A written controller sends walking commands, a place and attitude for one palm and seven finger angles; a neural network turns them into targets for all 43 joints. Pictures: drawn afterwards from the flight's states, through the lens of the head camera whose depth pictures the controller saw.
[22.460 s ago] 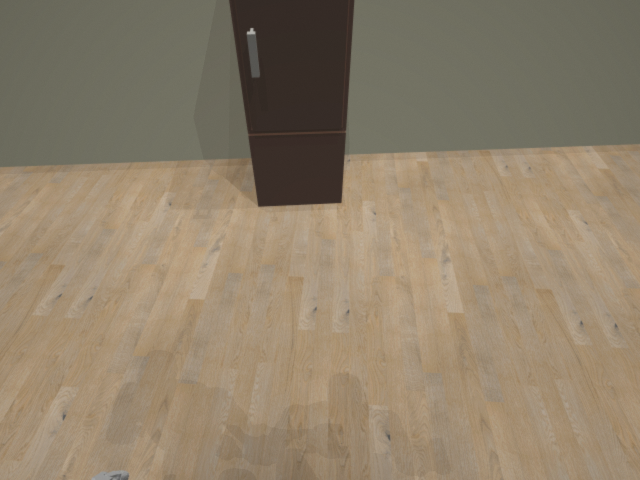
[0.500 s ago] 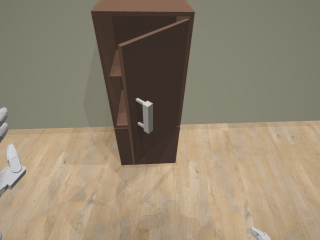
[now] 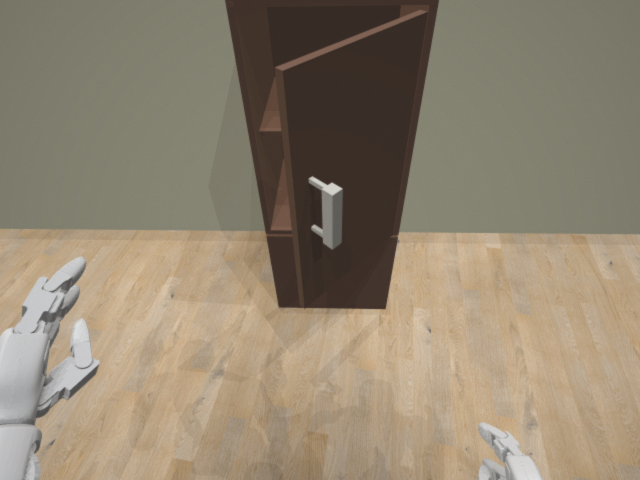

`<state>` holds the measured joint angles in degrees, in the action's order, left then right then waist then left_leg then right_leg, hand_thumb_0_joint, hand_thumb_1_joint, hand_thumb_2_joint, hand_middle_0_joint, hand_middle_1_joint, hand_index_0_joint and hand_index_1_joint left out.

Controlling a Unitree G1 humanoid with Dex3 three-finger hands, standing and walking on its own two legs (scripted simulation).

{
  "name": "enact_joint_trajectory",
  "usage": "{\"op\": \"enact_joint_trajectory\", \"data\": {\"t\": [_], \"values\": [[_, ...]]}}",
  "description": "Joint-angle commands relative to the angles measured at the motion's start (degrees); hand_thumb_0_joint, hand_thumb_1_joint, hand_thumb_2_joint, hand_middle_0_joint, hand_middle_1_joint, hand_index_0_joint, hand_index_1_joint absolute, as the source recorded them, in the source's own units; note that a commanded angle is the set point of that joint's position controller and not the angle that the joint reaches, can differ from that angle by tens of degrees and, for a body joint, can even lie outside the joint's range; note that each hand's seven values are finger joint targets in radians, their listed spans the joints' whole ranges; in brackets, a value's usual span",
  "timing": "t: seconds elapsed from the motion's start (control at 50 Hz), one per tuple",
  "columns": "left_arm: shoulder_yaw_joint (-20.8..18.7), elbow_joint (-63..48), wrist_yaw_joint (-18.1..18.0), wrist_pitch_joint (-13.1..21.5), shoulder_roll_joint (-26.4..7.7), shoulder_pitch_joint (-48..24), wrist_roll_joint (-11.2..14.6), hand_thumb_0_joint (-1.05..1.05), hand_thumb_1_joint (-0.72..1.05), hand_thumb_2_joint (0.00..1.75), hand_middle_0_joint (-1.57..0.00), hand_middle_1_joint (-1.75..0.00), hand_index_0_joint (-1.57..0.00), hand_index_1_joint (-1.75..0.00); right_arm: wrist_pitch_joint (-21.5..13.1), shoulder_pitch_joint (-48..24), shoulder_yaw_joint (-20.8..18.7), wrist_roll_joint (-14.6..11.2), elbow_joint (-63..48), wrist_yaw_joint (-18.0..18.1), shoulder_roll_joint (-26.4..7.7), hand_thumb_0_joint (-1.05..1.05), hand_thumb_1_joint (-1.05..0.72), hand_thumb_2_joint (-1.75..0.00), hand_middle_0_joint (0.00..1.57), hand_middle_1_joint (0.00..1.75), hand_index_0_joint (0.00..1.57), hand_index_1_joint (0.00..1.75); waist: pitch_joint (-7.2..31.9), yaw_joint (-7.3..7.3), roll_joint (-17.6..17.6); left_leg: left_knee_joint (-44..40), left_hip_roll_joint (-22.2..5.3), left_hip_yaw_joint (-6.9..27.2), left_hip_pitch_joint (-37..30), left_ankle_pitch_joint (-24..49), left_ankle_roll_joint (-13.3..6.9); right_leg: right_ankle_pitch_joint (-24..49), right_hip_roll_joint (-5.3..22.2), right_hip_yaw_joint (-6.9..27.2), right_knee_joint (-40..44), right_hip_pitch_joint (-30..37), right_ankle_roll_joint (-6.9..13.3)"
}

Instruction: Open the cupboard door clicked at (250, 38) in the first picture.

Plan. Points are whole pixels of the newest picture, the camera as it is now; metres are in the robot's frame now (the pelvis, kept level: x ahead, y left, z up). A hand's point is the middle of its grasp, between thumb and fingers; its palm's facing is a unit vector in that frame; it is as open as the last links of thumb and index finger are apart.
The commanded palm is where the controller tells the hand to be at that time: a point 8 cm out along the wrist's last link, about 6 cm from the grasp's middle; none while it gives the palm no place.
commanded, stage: let the arm hang, fingers relaxed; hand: left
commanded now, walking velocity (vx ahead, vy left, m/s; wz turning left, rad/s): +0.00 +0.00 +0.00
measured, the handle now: (323, 212) +0.60 +0.05 -0.02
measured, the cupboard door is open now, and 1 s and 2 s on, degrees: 47 47 47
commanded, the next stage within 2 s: look to check the result in 1.04 s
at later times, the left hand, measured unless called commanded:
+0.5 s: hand out of the picture -0.10 +0.15 -0.17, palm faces +0.08 -0.98 -0.17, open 7.3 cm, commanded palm none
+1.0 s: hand out of the picture -0.01 +0.12 -0.18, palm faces +0.10 -0.98 -0.15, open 7.3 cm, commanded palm none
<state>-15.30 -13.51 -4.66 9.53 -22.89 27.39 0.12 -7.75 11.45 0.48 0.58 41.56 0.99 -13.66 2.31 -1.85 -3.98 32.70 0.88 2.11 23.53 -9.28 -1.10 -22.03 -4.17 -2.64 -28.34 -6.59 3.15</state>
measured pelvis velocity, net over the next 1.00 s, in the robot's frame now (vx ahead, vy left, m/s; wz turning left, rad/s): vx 0.02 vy -0.02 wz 0.03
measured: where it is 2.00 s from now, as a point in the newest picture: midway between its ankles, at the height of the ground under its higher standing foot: outside the picture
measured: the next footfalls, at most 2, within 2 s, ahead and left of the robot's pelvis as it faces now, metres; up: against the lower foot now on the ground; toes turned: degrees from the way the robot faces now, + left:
none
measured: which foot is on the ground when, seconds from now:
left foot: down 0.00-1.00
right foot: down 0.00-1.00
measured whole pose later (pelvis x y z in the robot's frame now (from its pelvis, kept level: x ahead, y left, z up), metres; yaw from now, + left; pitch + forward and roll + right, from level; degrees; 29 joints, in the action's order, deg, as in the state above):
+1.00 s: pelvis +0.02 -0.02 +0.00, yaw +2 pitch -3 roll +1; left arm -0.6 63.7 -2.9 0.1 -5.0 19.4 -0.1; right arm 1.2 18.6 0.3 1.1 65.9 3.0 -6.1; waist -2.4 0.7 0.7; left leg 29.3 2.3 3.3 16.6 -9.5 -0.1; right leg -23.1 -3.1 -4.0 -25.6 0.5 4.3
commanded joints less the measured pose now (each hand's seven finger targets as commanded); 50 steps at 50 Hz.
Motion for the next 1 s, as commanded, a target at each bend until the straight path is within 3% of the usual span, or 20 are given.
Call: {"op": "enact_joint_trajectory", "data": {"t": [0.0, 0.02, 0.04, 0.08, 0.14, 0.2, 0.3, 0.34, 0.58, 0.64, 0.7, 0.76, 0.86, 0.92, 0.98], "values": [[8.76, 28.67, 4.16, -9.03, -0.56, -6.75, -2.29, 0.00, 0.90, 0.90, -0.20, -0.30, -0.20, -0.30, 3.29, -2.00, -4.06, 0.40, 0.26, -0.02, -12.50, 0.00, -0.90, -0.90, 0.20, 0.30, 0.20, 0.30, -0.34, 1.69, 12.54, 2.08, -7.23, 9.88, -5.12, 17.16, -4.89, 13.92, 7.38, 5.07, -1.74, -8.64, -0.05], [9.11, 32.58, 4.16, -9.00, -0.81, -8.27, -2.36, 0.00, 0.90, 0.90, -0.20, -0.30, -0.20, -0.30, 3.86, -2.96, -3.75, 0.67, 0.64, 0.02, -11.98, 0.00, -0.90, -0.90, 0.20, 0.30, 0.20, 0.30, -0.83, 1.55, 15.11, 2.09, -6.53, 9.36, -4.77, 16.29, -4.51, 15.07, 8.31, 6.02, -0.35, -8.04, 0.33], [9.32, 36.26, 4.11, -9.06, -1.07, -10.03, -2.17, 0.00, 0.90, 0.90, -0.20, -0.30, -0.20, -0.30, 4.58, -3.21, -3.60, 0.79, 1.21, 0.03, -11.86, 0.00, -0.90, -0.90, 0.20, 0.30, 0.20, 0.30, -1.61, 1.94, 15.50, 2.12, -5.40, 8.59, -4.70, 14.51, -3.99, 16.21, 9.57, 6.80, 0.95, -7.42, 1.05], [10.12, 44.13, 3.80, -9.31, -1.50, -13.13, -1.84, 0.00, 0.90, 0.90, -0.20, -0.30, -0.20, -0.30, 6.02, -3.91, -3.15, 1.12, 3.50, -0.01, -10.81, 0.00, -0.90, -0.90, 0.20, 0.30, 0.20, 0.30, -3.09, 2.53, 12.20, 1.75, -3.89, 6.61, -6.75, 11.64, -2.66, 16.92, 11.63, 8.17, 3.21, -7.80, 2.31], [11.60, 54.81, 3.15, -10.12, -0.41, -13.06, -1.25, 0.00, 0.90, 0.90, -0.20, -0.30, -0.20, -0.30, 7.58, -3.03, -2.03, 1.32, 7.02, 0.17, -8.63, 0.00, -0.90, -0.90, 0.20, 0.30, 0.20, 0.30, -4.24, 2.43, 0.63, -4.79, -4.76, 9.04, -8.29, 9.47, -2.67, 10.65, 9.44, 6.83, 3.84, -5.27, 1.04], [12.44, 63.97, 3.31, -10.23, 0.93, -9.66, -0.72, 0.00, 0.90, 0.90, -0.20, -0.30, -0.20, -0.30, 7.87, -2.53, -1.17, 1.02, 10.70, 0.68, -7.19, 0.00, -0.90, -0.90, 0.20, 0.30, 0.20, 0.30, -4.51, 1.29, -6.70, -9.49, -5.16, 10.72, -7.42, 4.91, -2.90, 6.07, 8.35, 6.86, 6.23, -1.20, 0.71], [13.19, 73.25, 3.27, -9.86, 4.95, -5.51, -0.41, 0.00, 0.90, 0.90, -0.20, -0.30, -0.20, -0.30, 8.02, 1.99, -0.88, 0.52, 16.03, 1.57, -4.41, 0.00, -0.90, -0.90, 0.20, 0.30, 0.20, 0.30, -2.56, 1.93, -5.31, -9.45, -4.90, 9.04, -11.58, 5.20, -2.27, 8.25, 8.93, 6.64, 9.56, -0.08, 1.14], [13.49, 75.27, 3.12, -9.85, 6.53, -4.57, -0.45, 0.00, 0.90, 0.90, -0.20, -0.30, -0.20, -0.30, 8.08, 3.47, -1.11, 0.35, 17.43, 1.89, -4.15, 0.00, -0.90, -0.90, 0.20, 0.30, 0.20, 0.30, -3.92, 2.25, -1.10, -9.04, -5.05, 8.68, -12.66, 5.50, -2.41, 8.86, 8.91, 5.99, 10.60, -1.26, 1.05], [14.30, 79.22, 2.05, -9.87, 10.75, 0.79, -0.31, 0.00, 0.90, 0.90, -0.20, -0.30, -0.20, -0.30, 8.88, 9.23, -1.33, 0.42, 22.35, 2.03, 0.47, 0.00, -0.90, -0.90, 0.20, 0.30, 0.20, 0.30, -10.45, 2.57, 7.39, -7.92, -3.95, 6.16, -11.60, 2.09, -2.25, 3.67, 9.31, 4.92, 11.77, -5.98, 1.22], [14.22, 79.07, 1.85, -9.83, 11.00, 0.77, -0.27, 0.00, 0.90, 0.90, -0.20, -0.30, -0.20, -0.30, 8.94, 9.82, -1.26, 0.51, 23.11, 1.85, 2.06, 0.00, -0.90, -0.90, 0.20, 0.30, 0.20, 0.30, -11.62, 2.62, 5.61, -7.50, -3.72, 5.80, -11.08, 1.94, -2.20, 1.97, 9.53, 5.15, 11.66, -7.22, 1.44], [14.14, 78.70, 1.66, -9.72, 11.30, 0.61, -0.29, 0.00, 0.90, 0.90, -0.20, -0.30, -0.20, -0.30, 8.78, 10.59, -1.09, 0.57, 23.64, 1.85, 2.61, 0.00, -0.90, -0.90, 0.20, 0.30, 0.20, 0.30, -13.14, 2.52, 6.84, -7.53, -3.78, 5.90, -9.66, 3.26, -2.31, 3.30, 9.31, 4.93, 11.07, -6.85, 1.27], [13.90, 78.53, 1.62, -9.73, 11.53, 0.81, -0.23, 0.00, 0.90, 0.90, -0.20, -0.30, -0.20, -0.30, 8.55, 10.58, -0.94, 0.63, 23.79, 1.90, 3.32, 0.00, -0.90, -0.90, 0.20, 0.30, 0.20, 0.30, -12.90, 2.07, 4.18, -7.67, -3.86, 6.01, -8.90, 3.92, -2.47, 4.13, 9.32, 4.77, 10.36, -5.75, 1.18], [13.53, 78.00, 1.53, -9.66, 11.67, 0.17, -0.20, 0.00, 0.90, 0.90, -0.20, -0.30, -0.20, -0.30, 8.21, 10.75, -0.92, 0.60, 23.52, 2.09, 3.54, 0.00, -0.90, -0.90, 0.20, 0.30, 0.20, 0.30, -11.98, 1.91, 3.43, -7.21, -3.85, 6.12, -8.47, 6.25, -2.62, 8.05, 9.38, 4.56, 9.76, -3.56, 0.78], [13.40, 77.80, 1.43, -9.51, 11.75, -0.06, -0.28, 0.00, 0.90, 0.90, -0.20, -0.30, -0.20, -0.30, 8.19, 10.73, -1.03, 0.50, 23.25, 2.18, 3.61, 0.00, -0.90, -0.90, 0.20, 0.30, 0.20, 0.30, -11.54, 1.96, 4.84, -6.00, -3.75, 5.13, -9.13, 7.39, -2.38, 11.39, 9.74, 4.38, 10.22, -3.29, 0.16], [13.35, 77.60, 1.42, -9.48, 11.97, -0.50, -0.17, 0.00, 0.90, 0.90, -0.20, -0.30, -0.20, -0.30, 8.03, 10.51, -0.97, 0.57, 23.22, 2.37, 3.43, 0.00, -0.90, -0.90, 0.20, 0.30, 0.20, 0.30, -10.52, 1.98, 3.18, -5.73, -3.85, 5.07, -9.75, 9.14, -2.39, 14.82, 9.98, 4.65, 9.55, -2.24, 0.10]]}}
